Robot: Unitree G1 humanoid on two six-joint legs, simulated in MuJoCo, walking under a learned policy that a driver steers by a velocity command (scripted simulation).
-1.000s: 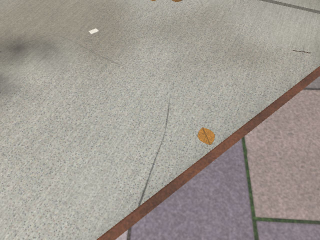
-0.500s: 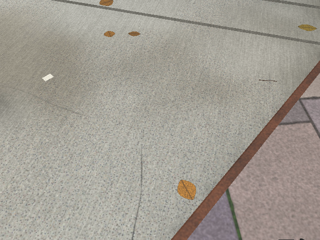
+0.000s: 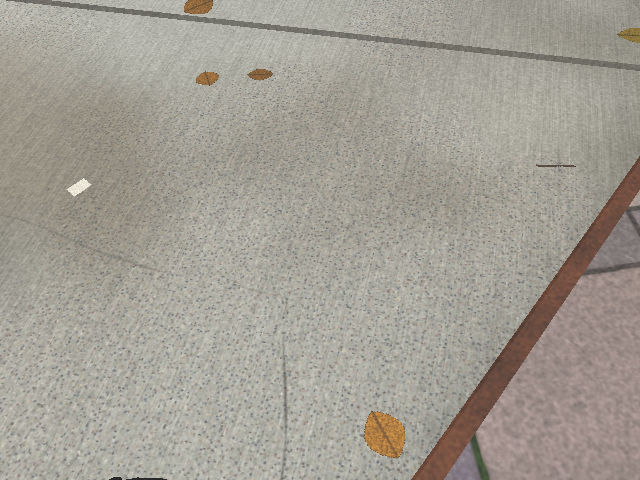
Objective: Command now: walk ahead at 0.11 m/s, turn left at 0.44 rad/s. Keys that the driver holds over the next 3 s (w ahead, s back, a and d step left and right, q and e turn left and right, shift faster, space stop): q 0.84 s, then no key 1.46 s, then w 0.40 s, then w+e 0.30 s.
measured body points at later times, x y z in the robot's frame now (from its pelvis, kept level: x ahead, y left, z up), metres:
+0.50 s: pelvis -0.02 +0.02 +0.01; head -0.02 +0.04 +0.46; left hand +0.02 +0.32 -0.11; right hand +0.17 -0.21 -0.08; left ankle -0.05 +0.08 -0.73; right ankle +0.07 -0.11 -0.67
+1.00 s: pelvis +0.02 -0.01 +0.01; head +0.03 +0.01 +0.46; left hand +0.03 +0.28 -0.09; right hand +0.27 -0.18 -0.09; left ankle -0.05 +0.09 -0.73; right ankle +0.07 -0.13 -0.72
